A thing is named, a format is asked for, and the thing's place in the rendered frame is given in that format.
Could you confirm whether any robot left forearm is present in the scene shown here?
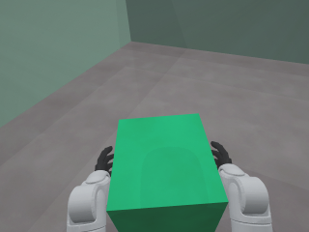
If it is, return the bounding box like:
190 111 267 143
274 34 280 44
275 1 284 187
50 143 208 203
67 170 111 232

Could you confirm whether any left robot hand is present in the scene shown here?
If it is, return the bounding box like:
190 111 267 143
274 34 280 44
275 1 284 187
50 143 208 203
95 146 114 177

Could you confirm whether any robot right forearm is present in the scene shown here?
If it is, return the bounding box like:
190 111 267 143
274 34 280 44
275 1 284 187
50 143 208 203
218 163 273 232

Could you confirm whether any right robot hand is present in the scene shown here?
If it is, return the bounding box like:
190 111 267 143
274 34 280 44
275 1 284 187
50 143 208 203
211 141 232 170

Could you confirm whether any carton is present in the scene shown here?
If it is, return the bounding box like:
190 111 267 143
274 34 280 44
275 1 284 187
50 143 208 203
106 113 229 232

